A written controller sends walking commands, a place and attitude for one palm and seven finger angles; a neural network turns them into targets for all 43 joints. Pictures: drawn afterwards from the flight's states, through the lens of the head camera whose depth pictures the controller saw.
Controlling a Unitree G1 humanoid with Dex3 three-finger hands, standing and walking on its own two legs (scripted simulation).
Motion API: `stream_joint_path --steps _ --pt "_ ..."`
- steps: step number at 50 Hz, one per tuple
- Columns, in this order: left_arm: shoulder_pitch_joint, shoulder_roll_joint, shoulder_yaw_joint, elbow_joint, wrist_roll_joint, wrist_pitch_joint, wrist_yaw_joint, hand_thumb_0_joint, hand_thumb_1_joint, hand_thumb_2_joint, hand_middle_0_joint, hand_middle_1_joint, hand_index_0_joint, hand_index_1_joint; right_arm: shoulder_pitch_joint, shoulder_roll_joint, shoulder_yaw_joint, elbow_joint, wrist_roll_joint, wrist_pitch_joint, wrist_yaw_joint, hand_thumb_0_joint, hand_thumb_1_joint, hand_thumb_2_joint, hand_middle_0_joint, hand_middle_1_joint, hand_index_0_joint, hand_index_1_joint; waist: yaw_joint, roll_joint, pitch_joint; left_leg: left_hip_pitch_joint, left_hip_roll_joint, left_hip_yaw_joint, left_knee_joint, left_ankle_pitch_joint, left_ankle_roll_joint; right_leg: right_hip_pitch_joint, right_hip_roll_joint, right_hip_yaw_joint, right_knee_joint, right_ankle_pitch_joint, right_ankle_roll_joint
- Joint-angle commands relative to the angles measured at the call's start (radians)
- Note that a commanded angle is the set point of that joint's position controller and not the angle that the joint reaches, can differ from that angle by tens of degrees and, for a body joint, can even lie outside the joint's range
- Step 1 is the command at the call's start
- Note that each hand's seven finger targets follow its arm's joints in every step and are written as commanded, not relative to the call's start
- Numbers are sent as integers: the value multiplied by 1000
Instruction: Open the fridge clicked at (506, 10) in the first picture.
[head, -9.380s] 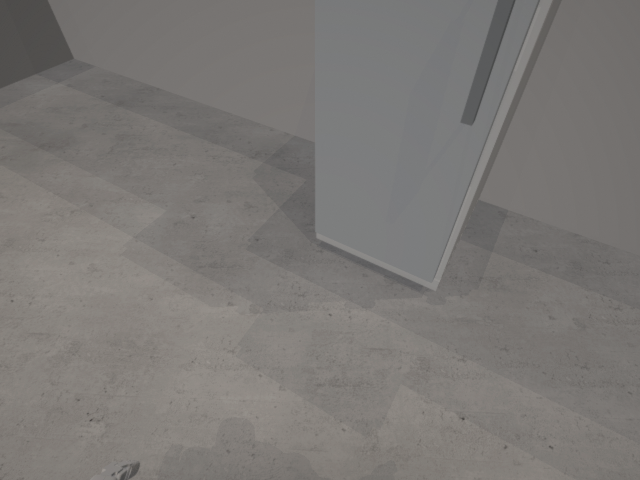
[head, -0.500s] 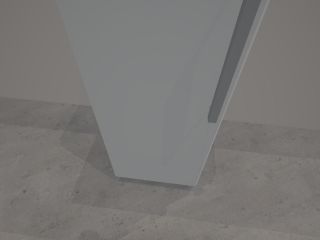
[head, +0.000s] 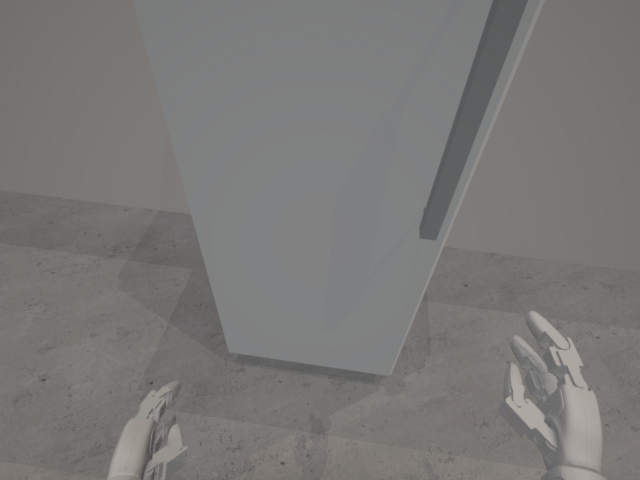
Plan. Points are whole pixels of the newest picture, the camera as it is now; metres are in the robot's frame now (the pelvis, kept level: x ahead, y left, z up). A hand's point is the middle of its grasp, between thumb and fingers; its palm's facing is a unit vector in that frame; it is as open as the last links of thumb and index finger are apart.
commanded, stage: raise the hand to about handle height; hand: right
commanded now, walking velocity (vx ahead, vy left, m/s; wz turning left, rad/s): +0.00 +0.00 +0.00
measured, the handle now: (470, 97) +0.54 -0.14 +0.25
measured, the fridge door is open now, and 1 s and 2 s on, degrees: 0 0 0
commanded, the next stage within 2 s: move the hooked fingers beside the handle in 1.84 s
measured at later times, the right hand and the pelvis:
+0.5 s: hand (540, 407) +0.22 -0.22 +0.05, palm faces -0.01 +1.00 -0.06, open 10.6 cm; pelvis -0.01 +0.00 -0.02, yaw -1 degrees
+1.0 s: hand out of the picture +0.24 -0.28 +0.15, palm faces +0.14 +0.99 -0.06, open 13.4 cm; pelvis +0.00 -0.02 +0.01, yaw -1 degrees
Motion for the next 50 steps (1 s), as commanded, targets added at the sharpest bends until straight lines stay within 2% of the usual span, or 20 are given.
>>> stream_joint_path --steps 1,2,3,5,7,10,11,14,16,17,21,23,26,30,33,36,38,41,45,50 --pt "-84 164 73 -257 1 -36 -32 0 900 900 -200 -300 -200 -300 325 -137 -151 56 71 -197 231 0 -573 -760 223 510 223 510 -93 106 -4 -10 -5 -43 19 46 4 -251 45 -8 104 83 6" --pt "-106 162 62 -294 -3 -29 -33 0 900 900 -200 -300 -200 -300 287 -149 -137 -52 75 -183 260 0 -550 -750 225 525 225 525 -99 40 -62 2 5 -51 41 78 2 -266 49 -18 118 97 1" --pt "-112 154 61 -322 -7 -22 -28 0 900 900 -200 -300 -200 -300 277 -174 -158 -125 85 -153 268 0 -527 -740 227 540 227 540 -103 23 -118 22 7 -61 47 95 -2 -262 49 -28 126 110 -5" --pt "-110 141 52 -369 -10 -15 -13 0 900 900 -200 -300 -200 -300 187 -190 -168 -306 112 -105 258 0 -480 -720 230 570 230 570 -91 -55 -209 38 9 -80 44 101 -12 -238 49 -30 139 126 -14" --pt "-78 136 47 -368 -7 -9 1 0 900 900 -200 -300 -200 -300 38 -211 -184 -435 121 -101 212 0 -433 -700 233 600 233 600 -45 -73 -178 -39 0 -100 19 -22 -19 -234 33 5 153 67 -19" --pt "-6 119 32 -325 3 -15 17 0 900 900 -200 -300 -200 -300 -48 -202 -142 -595 90 -150 140 0 -363 -670 238 645 238 645 8 -128 -186 -61 -15 -74 46 95 -10 -165 10 39 175 142 -30" --pt "9 131 23 -312 11 -16 22 0 900 900 -200 -300 -200 -300 -124 -206 -116 -618 85 -162 142 0 -340 -660 240 660 240 660 38 -82 -166 -85 -25 -67 61 112 -9 -169 3 55 189 145 -33" --pt "8 144 14 -272 -2 -29 36 0 900 900 -200 -300 -200 -300 -110 -197 -70 -527 70 -161 190 0 -270 -630 245 705 245 705 62 -77 -126 -113 -27 -51 41 44 -11 -180 -6 70 178 85 -33" --pt "-9 157 3 -270 -12 -35 48 0 900 900 -200 -300 -200 -300 -106 -219 -72 -441 86 -97 248 0 -223 -610 248 735 248 735 52 -92 -103 -80 -27 -60 13 23 -7 -189 -2 77 161 69 -35" --pt "-12 158 2 -267 -22 -35 54 0 900 900 -200 -300 -200 -300 -87 -254 -111 -392 91 -49 268 0 -200 -600 250 750 250 750 39 -60 -108 -51 -19 -66 -13 -2 -12 -200 -2 75 145 57 -32" --pt "-67 145 -4 -300 -34 -25 71 0 900 900 -200 -300 -200 -300 33 -304 -238 -277 149 167 301 0 -107 -560 257 810 257 810 -58 4 -158 97 1 -77 -69 10 -20 -194 7 68 77 104 -26" --pt "-74 129 -10 -310 -31 -21 70 0 900 900 -200 -300 -200 -300 28 -325 -305 -341 184 211 274 0 -60 -540 260 840 260 840 -80 24 -185 148 7 -61 -70 79 -29 -174 6 65 51 155 -21" --pt "-75 111 -14 -313 -22 -36 57 0 900 900 -200 -300 -200 -300 19 -314 -342 -460 199 187 204 0 10 -510 265 885 265 885 -100 0 -189 180 -16 -15 -40 199 -18 -125 1 70 12 239 -15" --pt "-20 130 -13 -283 -18 -61 39 0 900 900 -200 -300 -200 -300 -53 -267 -261 -488 152 127 168 0 103 -470 272 945 272 945 -47 -52 -119 92 -31 13 -47 181 -17 -72 -5 64 -20 226 -10" --pt "1 156 -13 -263 -26 -74 49 0 900 900 -200 -300 -200 -300 -120 -278 -222 -435 134 137 207 0 173 -440 277 990 277 990 -14 -47 -76 68 -31 4 -81 126 -17 -51 -7 65 -33 170 -17" --pt "-9 174 -16 -261 -34 -80 71 0 900 900 -200 -300 -200 -300 -216 -338 -241 -415 140 177 255 0 243 -410 282 1035 282 1035 -17 -38 -69 99 -25 -16 -126 53 -17 -34 -5 71 -57 114 -26" --pt "-20 168 -21 -261 -38 -84 82 0 900 900 -200 -300 -200 -300 -265 -387 -288 -439 144 201 265 0 290 -390 285 1065 285 1065 -39 -90 -111 142 -22 -9 -133 83 -11 15 -5 75 -82 143 -24" --pt "-34 161 -33 -259 -33 -90 87 0 900 900 -200 -300 -200 -300 -314 -432 -343 -464 157 223 255 0 360 -360 290 1110 290 1110 -62 -107 -134 199 -30 3 -139 167 -6 63 -5 81 -106 217 -20" --pt "-43 153 -45 -247 -36 -85 85 0 900 900 -200 -300 -200 -300 -356 -406 -345 -388 171 269 253 0 453 -320 297 1170 297 1170 -65 -98 -55 202 -37 22 -160 216 -4 86 -7 81 -147 245 -7" --pt "-55 162 -52 -253 -47 -63 91 0 900 900 -200 -300 -200 -300 -441 -410 -322 -290 161 400 299 0 500 -300 300 1200 300 1200 -61 -69 -16 215 -34 12 -205 213 -8 104 -4 75 -177 224 -15"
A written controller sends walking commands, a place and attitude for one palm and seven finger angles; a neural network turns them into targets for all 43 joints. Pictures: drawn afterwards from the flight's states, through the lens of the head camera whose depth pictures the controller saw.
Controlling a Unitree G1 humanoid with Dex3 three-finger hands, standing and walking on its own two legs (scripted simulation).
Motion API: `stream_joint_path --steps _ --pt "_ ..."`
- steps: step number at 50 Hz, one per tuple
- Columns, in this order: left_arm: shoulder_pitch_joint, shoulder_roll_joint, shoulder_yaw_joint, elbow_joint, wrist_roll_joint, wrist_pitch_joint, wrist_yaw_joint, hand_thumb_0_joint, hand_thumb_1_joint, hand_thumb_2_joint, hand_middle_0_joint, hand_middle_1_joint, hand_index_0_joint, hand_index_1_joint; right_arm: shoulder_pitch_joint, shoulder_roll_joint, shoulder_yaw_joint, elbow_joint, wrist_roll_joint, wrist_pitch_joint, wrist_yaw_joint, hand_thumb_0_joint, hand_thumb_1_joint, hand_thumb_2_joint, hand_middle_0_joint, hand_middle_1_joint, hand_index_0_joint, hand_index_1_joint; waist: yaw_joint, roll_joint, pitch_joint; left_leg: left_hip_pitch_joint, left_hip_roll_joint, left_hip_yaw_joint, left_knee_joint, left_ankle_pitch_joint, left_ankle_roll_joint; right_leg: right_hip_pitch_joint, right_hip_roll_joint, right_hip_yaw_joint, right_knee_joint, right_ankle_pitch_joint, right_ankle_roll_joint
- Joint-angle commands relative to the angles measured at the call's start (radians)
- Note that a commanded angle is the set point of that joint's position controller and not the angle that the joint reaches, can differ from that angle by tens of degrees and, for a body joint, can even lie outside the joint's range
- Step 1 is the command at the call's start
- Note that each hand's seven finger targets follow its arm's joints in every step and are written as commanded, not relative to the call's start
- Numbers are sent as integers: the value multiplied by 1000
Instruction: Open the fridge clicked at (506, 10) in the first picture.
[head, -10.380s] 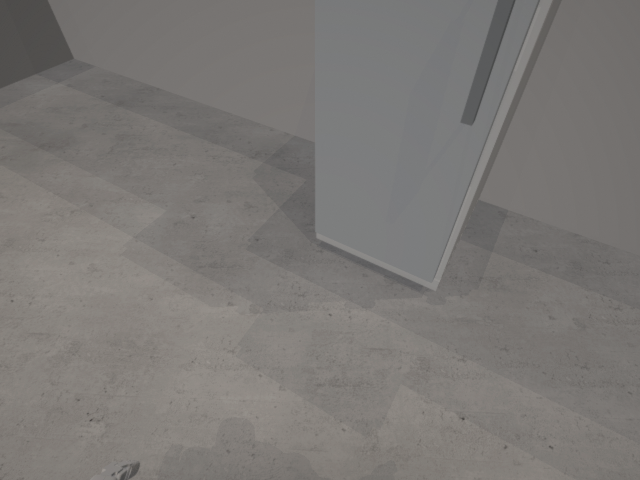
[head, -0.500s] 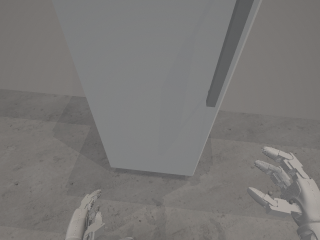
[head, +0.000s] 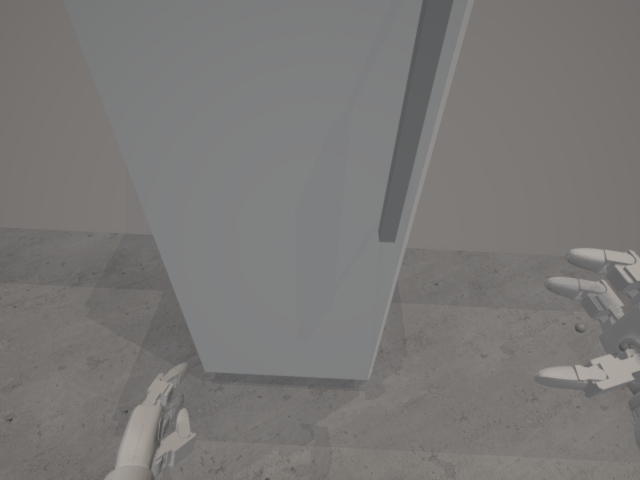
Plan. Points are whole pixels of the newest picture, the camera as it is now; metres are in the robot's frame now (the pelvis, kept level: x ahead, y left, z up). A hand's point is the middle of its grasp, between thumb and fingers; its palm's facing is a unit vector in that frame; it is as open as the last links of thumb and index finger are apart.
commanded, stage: raise the hand to about handle height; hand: right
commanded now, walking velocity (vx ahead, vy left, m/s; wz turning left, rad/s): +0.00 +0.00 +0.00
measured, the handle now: (411, 104) +0.53 -0.12 +0.24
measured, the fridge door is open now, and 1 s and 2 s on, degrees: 0 0 0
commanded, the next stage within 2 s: move the hooked fingers beside the handle in 0.84 s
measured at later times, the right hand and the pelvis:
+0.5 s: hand (590, 276) +0.28 -0.27 +0.18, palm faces +0.08 +1.00 -0.05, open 14.0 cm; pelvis +0.00 +0.01 +0.01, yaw +0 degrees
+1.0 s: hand (586, 282) +0.27 -0.26 +0.18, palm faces +0.11 +0.99 -0.04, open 14.0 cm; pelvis +0.00 +0.02 +0.01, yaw +1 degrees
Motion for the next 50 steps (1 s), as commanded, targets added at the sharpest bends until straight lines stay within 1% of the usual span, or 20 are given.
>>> stream_joint_path --steps 1,4,8,12,15,17,20,21,23,24,26,27,30,31,35,38,43,46,48,50 --pt "-87 135 45 -146 -7 -27 18 0 900 900 -200 -300 -200 -300 -239 -209 -69 -121 11 50 29 0 500 -300 300 1200 300 1200 8 -28 -56 80 -23 -23 -112 192 12 1 0 39 -155 237 -1" --pt "-102 129 39 -159 -7 -16 22 0 900 900 -200 -300 -200 -300 -339 -258 -95 -169 0 83 36 0 500 -300 300 1200 300 1200 6 -25 -110 100 -22 -23 -122 188 10 42 3 46 -169 243 -4" --pt "-117 116 31 -160 -1 -13 23 0 900 900 -200 -300 -200 -300 -440 -329 -155 -232 -1 64 23 0 500 -300 300 1200 300 1200 -1 -84 -177 153 -23 -31 -139 238 14 102 7 39 -179 293 -1" --pt "-121 117 26 -136 -5 -6 26 0 900 900 -200 -300 -200 -300 -473 -333 -163 -136 1 77 28 0 500 -300 300 1200 300 1200 5 -62 -115 150 -24 -28 -166 236 14 94 5 36 -203 280 -3" --pt "-125 124 25 -130 -13 5 30 0 900 900 -200 -300 -200 -300 -517 -341 -147 -61 -6 129 47 0 500 -300 300 1200 300 1200 8 -75 -87 134 -19 -27 -182 203 16 93 7 42 -223 247 -2" --pt "-130 130 25 -138 -16 14 28 0 900 900 -200 -300 -200 -300 -539 -364 -150 -22 -11 166 60 0 500 -300 300 1200 300 1200 2 -62 -101 153 -12 -37 -188 214 16 87 8 37 -221 253 -6" --pt "-126 133 31 -148 -21 23 18 0 900 900 -200 -300 -200 -300 -480 -309 -110 14 -6 200 86 0 500 -300 300 1200 300 1200 4 -13 -102 147 -12 -32 -180 233 13 83 8 36 -215 266 -6" --pt "-131 134 33 -157 -20 26 12 0 900 900 -200 -300 -200 -300 -450 -309 -116 18 1 201 91 0 500 -300 300 1200 300 1200 -5 18 -114 164 -9 -44 -178 241 13 74 5 32 -205 272 -7" --pt "-139 135 38 -167 -18 30 6 0 900 900 -200 -300 -200 -300 -456 -337 -146 -31 8 189 92 0 500 -300 300 1200 300 1200 -9 20 -151 174 -5 -53 -173 254 8 81 9 25 -196 279 -10" --pt "-143 133 38 -173 -16 31 4 0 900 900 -200 -300 -200 -300 -469 -355 -166 -71 9 176 87 0 500 -300 300 1200 300 1200 -15 -4 -167 186 -7 -51 -168 264 10 88 11 25 -198 291 -9" --pt "-147 127 39 -180 -9 28 0 0 900 900 -200 -300 -200 -300 -480 -393 -204 -138 13 144 63 0 500 -300 300 1200 300 1200 -23 -7 -189 209 -8 -58 -169 282 10 95 11 20 -192 313 -9" --pt "-150 124 38 -179 -9 26 0 0 900 900 -200 -300 -200 -300 -500 -396 -210 -164 9 130 50 0 500 -300 300 1200 300 1200 -22 -40 -194 206 -10 -56 -170 282 11 103 12 17 -198 313 -10" --pt "-136 117 39 -169 -7 20 6 0 900 900 -200 -300 -200 -300 -513 -380 -208 -182 -3 102 19 0 500 -300 300 1200 300 1200 -13 -87 -172 188 -16 -42 -173 289 13 128 12 11 -212 322 -8" --pt "-133 119 40 -163 -5 22 7 0 900 900 -200 -300 -200 -300 -512 -389 -210 -172 -7 106 12 0 500 -300 300 1200 300 1200 -15 -78 -162 190 -15 -50 -179 281 12 119 8 8 -208 314 -9" --pt "-133 123 38 -147 -15 28 21 0 900 900 -200 -300 -200 -300 -518 -325 -143 -78 -17 147 24 0 500 -300 300 1200 300 1200 9 -105 -76 134 -8 -57 -205 192 10 99 9 8 -222 225 -9" --pt "-135 131 41 -149 -17 31 24 0 900 900 -200 -300 -200 -300 -514 -316 -124 -59 -14 175 45 0 500 -300 300 1200 300 1200 13 -23 -97 150 -2 -69 -203 196 3 93 5 11 -210 229 -15" --pt "-145 124 39 -164 -12 31 21 0 900 900 -200 -300 -200 -300 -510 -354 -160 -116 -3 156 51 0 500 -300 300 1200 300 1200 -2 -22 -158 185 -6 -64 -188 237 4 108 9 16 -205 265 -13" --pt "-147 123 38 -160 -9 29 17 0 900 900 -200 -300 -200 -300 -495 -378 -190 -122 1 135 39 0 500 -300 300 1200 300 1200 -11 -27 -146 187 -11 -63 -189 246 6 102 8 11 -203 276 -12" --pt "-144 121 34 -152 -11 31 19 0 900 900 -200 -300 -200 -300 -531 -360 -174 -95 -3 133 32 0 500 -300 300 1200 300 1200 2 -39 -121 166 -11 -58 -195 220 6 97 9 15 -214 252 -11" --pt "-141 119 34 -148 -15 28 23 0 900 900 -200 -300 -200 -300 -566 -309 -122 -79 -10 138 28 0 500 -300 300 1200 300 1200 14 -77 -94 133 -13 -48 -195 211 8 109 9 15 -219 242 -8"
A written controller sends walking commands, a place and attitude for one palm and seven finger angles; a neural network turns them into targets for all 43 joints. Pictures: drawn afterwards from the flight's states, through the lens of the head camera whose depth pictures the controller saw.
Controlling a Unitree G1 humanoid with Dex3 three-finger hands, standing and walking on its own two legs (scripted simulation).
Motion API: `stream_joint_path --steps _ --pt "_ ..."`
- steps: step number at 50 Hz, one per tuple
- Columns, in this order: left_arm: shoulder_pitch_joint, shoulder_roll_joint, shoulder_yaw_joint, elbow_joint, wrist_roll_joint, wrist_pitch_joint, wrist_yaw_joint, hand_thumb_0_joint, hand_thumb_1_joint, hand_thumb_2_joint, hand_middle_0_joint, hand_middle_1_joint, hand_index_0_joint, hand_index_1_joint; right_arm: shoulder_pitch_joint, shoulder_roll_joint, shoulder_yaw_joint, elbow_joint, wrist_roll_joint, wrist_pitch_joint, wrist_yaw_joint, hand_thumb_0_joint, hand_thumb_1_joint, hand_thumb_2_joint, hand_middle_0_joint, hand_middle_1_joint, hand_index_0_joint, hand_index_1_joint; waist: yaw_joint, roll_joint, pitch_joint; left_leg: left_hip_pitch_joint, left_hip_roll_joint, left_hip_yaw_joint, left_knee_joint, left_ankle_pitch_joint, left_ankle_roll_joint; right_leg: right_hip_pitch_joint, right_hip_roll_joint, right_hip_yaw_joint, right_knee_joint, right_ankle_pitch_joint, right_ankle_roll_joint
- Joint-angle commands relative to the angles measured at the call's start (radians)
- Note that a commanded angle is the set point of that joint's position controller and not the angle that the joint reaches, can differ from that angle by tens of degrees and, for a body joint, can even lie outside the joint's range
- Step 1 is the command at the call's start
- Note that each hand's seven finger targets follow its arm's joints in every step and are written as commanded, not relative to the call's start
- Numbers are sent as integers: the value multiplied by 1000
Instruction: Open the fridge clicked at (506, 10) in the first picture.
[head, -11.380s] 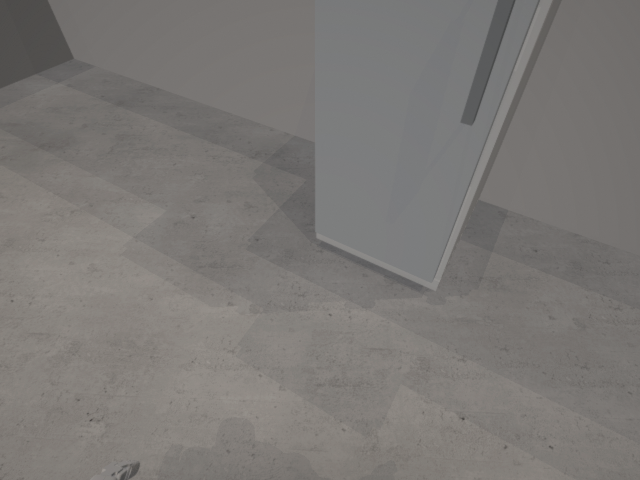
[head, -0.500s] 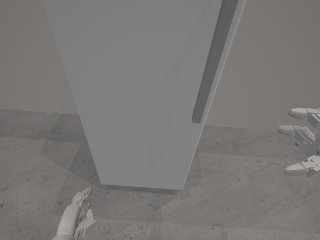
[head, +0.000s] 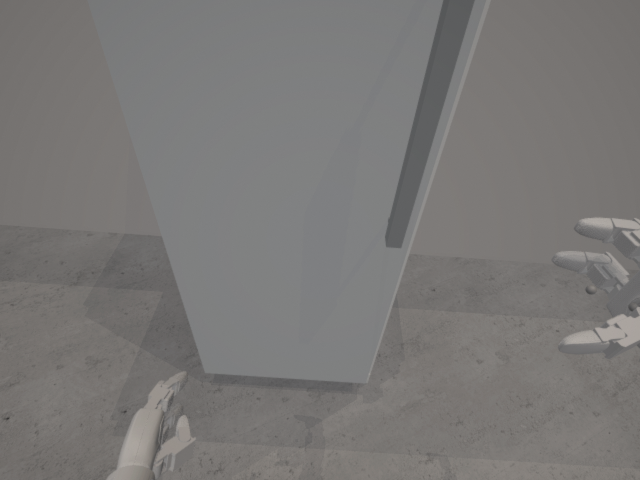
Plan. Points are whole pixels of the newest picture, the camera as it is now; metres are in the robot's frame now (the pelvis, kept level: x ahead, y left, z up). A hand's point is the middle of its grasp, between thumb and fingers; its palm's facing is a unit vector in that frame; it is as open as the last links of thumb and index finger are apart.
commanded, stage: move the hooked fingers beside the handle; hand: right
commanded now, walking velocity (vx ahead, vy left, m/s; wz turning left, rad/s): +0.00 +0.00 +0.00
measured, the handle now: (422, 115) +0.54 -0.14 +0.23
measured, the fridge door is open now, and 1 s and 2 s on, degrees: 0 0 0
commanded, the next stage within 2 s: none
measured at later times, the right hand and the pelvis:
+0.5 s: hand (544, 253) +0.33 -0.25 +0.17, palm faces +0.08 +1.00 -0.02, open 14.0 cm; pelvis +0.00 -0.01 +0.00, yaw +0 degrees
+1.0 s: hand (506, 223) +0.38 -0.23 +0.17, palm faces +0.09 +1.00 -0.01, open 14.0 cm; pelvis +0.00 -0.01 +0.00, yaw +1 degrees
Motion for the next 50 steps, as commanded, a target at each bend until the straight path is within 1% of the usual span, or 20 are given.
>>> stream_joint_path --steps 1,4,6,9,11,15,17,20,21,24,27,28,33,34,38,40,41,43,45,50 --pt "-130 113 49 -157 0 -60 16 0 900 900 -200 -300 -200 -300 -374 -238 -35 -193 16 -70 -22 0 500 -300 300 1200 300 1200 23 -49 -132 36 8 -54 -87 142 -10 -3 18 22 -73 163 -26" --pt "-116 119 50 -147 -2 -56 25 0 900 900 -200 -300 -200 -300 -406 -238 -16 -138 0 -53 -25 0 500 -300 300 1200 300 1200 33 -38 -131 18 9 -50 -93 95 -13 -12 19 26 -78 125 -28" --pt "-117 122 50 -144 -1 -55 28 0 900 900 -200 -300 -200 -300 -448 -219 18 -118 -7 -54 -30 0 500 -300 300 1200 300 1200 43 11 -124 8 10 -55 -98 67 -15 -20 16 31 -76 108 -31" --pt "-118 123 51 -141 2 -53 31 0 900 900 -200 -300 -200 -300 -501 -266 -17 -107 -16 -67 -44 0 500 -300 300 1200 300 1200 34 -9 -173 37 14 -56 -87 91 -12 -15 20 33 -74 130 -31" --pt "-117 123 52 -143 8 -50 24 0 900 900 -200 -300 -200 -300 -490 -305 -57 -108 -14 -83 -54 0 500 -300 300 1200 300 1200 17 10 -219 84 16 -62 -74 146 -11 -21 19 27 -65 173 -30" --pt "-110 115 50 -147 8 -45 17 0 900 900 -200 -300 -200 -300 -498 -278 -48 -85 -22 -104 -64 0 500 -300 300 1200 300 1200 13 -44 -237 91 13 -43 -53 220 -4 -7 22 22 -75 223 -25" --pt "-112 114 50 -151 5 -43 13 0 900 900 -200 -300 -200 -300 -499 -241 -10 -84 -26 -99 -64 0 500 -300 300 1200 300 1200 15 -60 -230 82 15 -44 -49 239 -3 -5 20 17 -74 234 -24" --pt "-94 123 55 -146 2 -34 10 0 900 900 -200 -300 -200 -300 -495 -213 17 -40 -34 -75 -67 0 500 -300 300 1200 300 1200 25 -26 -199 52 10 -33 -50 228 -4 -16 15 23 -82 226 -23" --pt "-98 122 58 -147 2 -33 8 0 900 900 -200 -300 -200 -300 -474 -200 22 -20 -32 -65 -68 0 500 -300 300 1200 300 1200 22 8 -184 44 9 -36 -55 219 -5 -23 12 19 -76 217 -27" --pt "-94 126 60 -148 1 -24 10 0 900 900 -200 -300 -200 -300 -552 -182 51 -51 -40 -60 -85 0 500 -300 300 1200 300 1200 36 8 -199 28 10 -34 -55 191 -7 -13 14 26 -81 197 -27" --pt "-96 123 61 -150 4 -22 10 0 900 900 -200 -300 -200 -300 -608 -208 36 -97 -49 -86 -117 0 500 -300 300 1200 300 1200 34 0 -241 44 11 -41 -54 189 -7 1 15 27 -78 203 -27" --pt "-96 118 59 -144 5 -20 12 0 900 900 -200 -300 -200 -300 -641 -189 55 -92 -53 -95 -126 0 500 -300 300 1200 300 1200 42 -20 -234 32 10 -42 -56 182 -5 11 15 27 -80 199 -26" --pt "-76 118 59 -121 8 -7 17 0 900 900 -200 -300 -200 -300 -675 -204 49 -19 -78 -111 -158 0 500 -300 300 1200 300 1200 46 -5 -242 48 12 -45 -57 206 -5 3 14 21 -82 212 -28" --pt "-77 117 56 -118 6 -5 17 0 900 900 -200 -300 -200 -300 -707 -159 96 -3 -81 -108 -155 0 500 -300 300 1200 300 1200 58 -36 -224 30 13 -44 -61 197 -5 6 15 19 -85 201 -26" --pt "-60 128 62 -111 6 11 16 0 900 900 -200 -300 -200 -300 -683 -185 71 105 -83 -83 -155 0 500 -300 300 1200 300 1200 51 38 -230 45 15 -47 -59 213 -7 -28 13 17 -80 201 -31" --pt "-56 129 64 -112 5 18 13 0 900 900 -200 -300 -200 -300 -705 -195 64 119 -83 -80 -152 0 500 -300 300 1200 300 1200 52 40 -243 53 17 -50 -56 232 -7 -34 15 13 -76 210 -30" --pt "-55 131 67 -115 8 22 10 0 900 900 -200 -300 -200 -300 -686 -230 29 127 -82 -86 -155 0 500 -300 300 1200 300 1200 37 54 -261 80 17 -54 -49 251 -7 -46 13 11 -70 227 -30" --pt "-60 124 67 -128 8 24 6 0 900 900 -200 -300 -200 -300 -717 -216 40 90 -84 -105 -157 0 500 -300 300 1200 300 1200 37 15 -296 92 19 -58 -39 294 -5 -25 15 6 -66 260 -31" --pt "-52 121 65 -126 8 26 4 0 900 900 -200 -300 -200 -300 -777 -191 74 72 -90 -129 -161 0 500 -300 300 1200 300 1200 51 -20 -289 67 15 -53 -37 301 -1 -5 15 9 -65 276 -28" --pt "-20 135 72 -101 6 33 9 0 900 900 -200 -300 -200 -300 -828 -193 85 175 -95 -144 -166 0 500 -300 300 1200 300 1200 75 25 -252 28 12 -54 -48 247 -4 -29 10 13 -65 221 -32"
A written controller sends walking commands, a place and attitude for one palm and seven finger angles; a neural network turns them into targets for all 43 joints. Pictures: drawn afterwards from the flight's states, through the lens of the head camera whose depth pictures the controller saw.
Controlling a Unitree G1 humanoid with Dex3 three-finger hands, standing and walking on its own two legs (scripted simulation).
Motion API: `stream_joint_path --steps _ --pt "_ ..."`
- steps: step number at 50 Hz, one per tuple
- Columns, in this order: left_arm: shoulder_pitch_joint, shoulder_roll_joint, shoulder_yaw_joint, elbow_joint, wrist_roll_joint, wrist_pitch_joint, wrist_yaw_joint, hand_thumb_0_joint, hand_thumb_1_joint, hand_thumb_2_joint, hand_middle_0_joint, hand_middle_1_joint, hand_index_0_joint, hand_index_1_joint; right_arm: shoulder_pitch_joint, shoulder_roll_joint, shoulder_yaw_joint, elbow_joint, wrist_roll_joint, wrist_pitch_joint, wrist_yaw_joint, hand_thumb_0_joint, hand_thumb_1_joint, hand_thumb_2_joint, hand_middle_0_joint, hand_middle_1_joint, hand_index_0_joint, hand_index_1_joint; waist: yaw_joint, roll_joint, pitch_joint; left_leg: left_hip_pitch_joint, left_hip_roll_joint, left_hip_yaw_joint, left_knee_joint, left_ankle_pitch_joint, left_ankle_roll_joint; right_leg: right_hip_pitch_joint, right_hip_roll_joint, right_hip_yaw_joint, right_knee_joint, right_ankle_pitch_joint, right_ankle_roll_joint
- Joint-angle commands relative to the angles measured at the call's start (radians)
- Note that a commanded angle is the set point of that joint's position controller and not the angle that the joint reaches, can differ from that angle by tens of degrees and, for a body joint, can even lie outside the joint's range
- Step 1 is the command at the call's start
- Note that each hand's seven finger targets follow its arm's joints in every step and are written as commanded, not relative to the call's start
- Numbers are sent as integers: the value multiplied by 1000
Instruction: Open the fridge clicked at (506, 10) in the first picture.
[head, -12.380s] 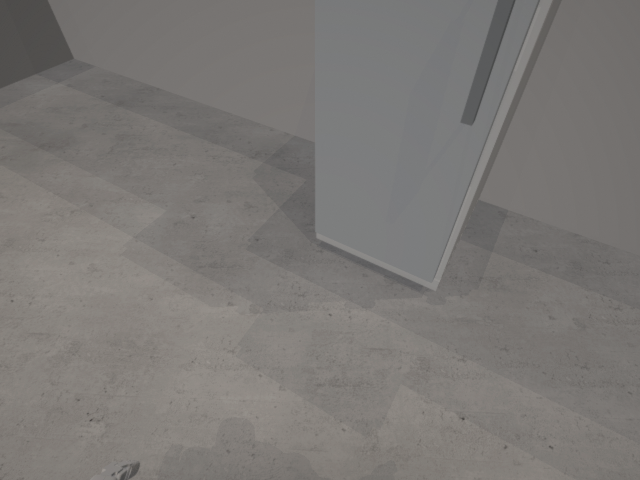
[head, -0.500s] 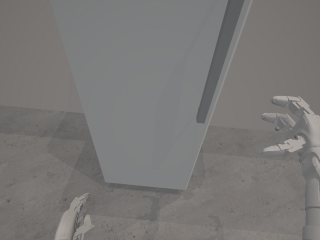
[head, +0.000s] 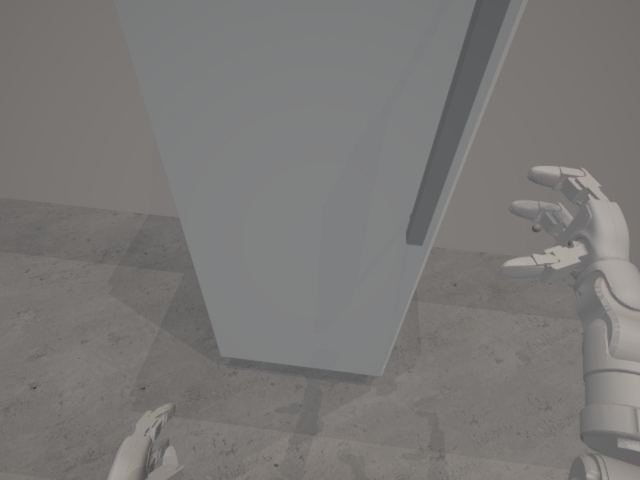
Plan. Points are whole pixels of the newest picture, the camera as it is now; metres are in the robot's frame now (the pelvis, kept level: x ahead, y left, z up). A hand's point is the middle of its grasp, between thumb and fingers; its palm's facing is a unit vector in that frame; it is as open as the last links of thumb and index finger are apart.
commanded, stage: move the hooked fingers beside the handle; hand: right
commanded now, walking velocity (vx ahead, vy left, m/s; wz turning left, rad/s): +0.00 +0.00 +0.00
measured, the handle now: (452, 108) +0.53 -0.14 +0.23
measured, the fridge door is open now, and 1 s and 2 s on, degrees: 0 0 0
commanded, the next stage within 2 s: feel for the door with the fingertips in 1.76 s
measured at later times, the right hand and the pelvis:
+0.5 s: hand (495, 190) +0.45 -0.20 +0.16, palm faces +0.08 +1.00 +0.00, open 14.0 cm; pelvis +0.00 +0.00 +0.00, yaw +1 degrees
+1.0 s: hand (494, 192) +0.45 -0.20 +0.15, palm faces +0.08 +1.00 +0.01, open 14.0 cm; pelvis +0.00 -0.01 -0.01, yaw +1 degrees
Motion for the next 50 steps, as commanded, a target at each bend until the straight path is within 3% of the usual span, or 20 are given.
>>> stream_joint_path --steps 1,4,6,10,11,12,15,16,20,24,26,27,31,34,36,40,41,42,49,50 --pt "-59 131 52 -129 3 -39 16 0 900 900 -200 -300 -200 -300 -472 -249 -41 -135 14 -81 -6 0 500 -300 300 1200 300 1200 29 29 -223 90 6 -38 -59 222 -2 15 1 25 -53 197 -27" --pt "-46 133 52 -116 4 -33 18 0 900 900 -200 -300 -200 -300 -562 -250 -22 -77 -2 -82 -12 0 500 -300 300 1200 300 1200 40 -17 -232 70 12 -44 -60 198 0 9 5 29 -51 175 -26" --pt "-28 140 56 -109 6 -30 16 0 900 900 -200 -300 -200 -300 -604 -269 -27 -47 -5 -97 -17 0 500 -300 300 1200 300 1200 48 25 -257 83 11 -46 -57 195 -3 -5 3 29 -42 176 -28" --pt "-5 135 58 -105 12 -30 11 0 900 900 -200 -300 -200 -300 -689 -277 -26 -16 -19 -151 -25 0 500 -300 300 1200 300 1200 46 -38 -321 98 10 -51 -36 241 3 12 8 30 -29 213 -27" --pt "6 138 59 -102 13 -29 9 0 900 900 -200 -300 -200 -300 -685 -282 -28 11 -18 -162 -27 0 500 -300 300 1200 300 1200 51 1 -322 104 9 -50 -34 243 0 -2 4 30 -24 213 -29" --pt "13 140 60 -94 14 -27 7 0 900 900 -200 -300 -200 -300 -689 -304 -50 45 -20 -171 -30 0 500 -300 300 1200 300 1200 49 -2 -318 105 9 -56 -32 253 -1 -13 4 27 -22 210 -29" --pt "37 142 61 -86 13 -21 1 0 900 900 -200 -300 -200 -300 -710 -267 -19 134 -28 -181 -27 0 500 -300 300 1200 300 1200 57 -19 -293 70 7 -48 -27 246 3 -27 5 29 -22 201 -26" --pt "51 148 64 -82 14 -19 -1 0 900 900 -200 -300 -200 -300 -702 -285 -36 172 -29 -182 -31 0 500 -300 300 1200 300 1200 61 34 -288 76 6 -45 -26 247 0 -45 3 29 -18 203 -30" --pt "77 150 70 -84 18 -6 -13 0 900 900 -200 -300 -200 -300 -755 -294 -38 199 -51 -200 -41 0 500 -300 300 1200 300 1200 59 -17 -321 72 5 -46 -7 288 3 -47 3 23 -12 236 -26" --pt "106 151 81 -84 25 0 -22 0 900 900 -200 -300 -200 -300 -804 -307 -53 171 -56 -248 -52 0 500 -300 300 1200 300 1200 64 -12 -382 85 -3 -50 9 342 3 -22 -1 21 7 292 -29" --pt "116 152 82 -82 24 1 -26 0 900 900 -200 -300 -200 -300 -810 -275 -32 192 -49 -262 -55 0 500 -300 300 1200 300 1200 74 17 -363 74 -7 -47 6 332 1 -31 -5 20 9 287 -31" --pt "121 153 83 -75 26 2 -27 0 900 900 -200 -300 -200 -300 -846 -284 -35 187 -53 -269 -58 0 500 -300 300 1200 300 1200 77 -9 -367 64 -7 -47 8 325 1 -25 -6 23 6 282 -28" --pt "137 155 87 -74 30 12 -33 0 900 900 -200 -300 -200 -300 -775 -273 -46 255 -67 -263 -69 0 500 -300 300 1200 300 1200 65 2 -356 54 -9 -39 11 305 6 -40 -6 21 5 279 -27" --pt "134 158 86 -87 29 22 -38 0 900 900 -200 -300 -200 -300 -712 -324 -95 256 -74 -260 -72 0 500 -300 300 1200 300 1200 40 11 -357 85 -8 -45 18 324 7 -73 -4 14 -1 276 -27" --pt "135 157 87 -95 30 27 -39 0 900 900 -200 -300 -200 -300 -726 -317 -83 224 -72 -270 -71 0 500 -300 300 1200 300 1200 49 32 -360 98 -7 -43 17 331 5 -76 -7 12 0 278 -29" --pt "118 148 88 -106 27 25 -38 0 900 900 -200 -300 -200 -300 -765 -285 -51 135 -68 -289 -61 0 500 -300 300 1200 300 1200 55 -48 -372 70 -13 -49 17 337 8 -24 -9 12 5 300 -27" --pt "123 148 90 -103 27 25 -37 0 900 900 -200 -300 -200 -300 -772 -269 -39 136 -61 -290 -61 0 500 -300 300 1200 300 1200 70 -11 -361 64 -14 -48 12 328 4 -23 -12 12 10 289 -32" --pt "118 150 90 -98 25 25 -34 0 900 900 -200 -300 -200 -300 -794 -287 -47 121 -61 -290 -59 0 500 -300 300 1200 300 1200 70 -40 -364 56 -14 -50 9 322 4 -17 -12 14 8 282 -30" --pt "121 148 83 -76 24 23 -28 0 900 900 -200 -300 -200 -300 -836 -206 22 225 -62 -244 -60 0 500 -300 300 1200 300 1200 97 -27 -302 -10 -11 -37 -4 244 5 -31 -7 31 2 213 -27" --pt "123 148 83 -75 25 23 -28 0 900 900 -200 -300 -200 -300 -819 -224 2 246 -65 -242 -65 0 500 -300 300 1200 300 1200 86 -25 -304 -9 -10 -36 -1 247 7 -35 -7 32 5 221 -25"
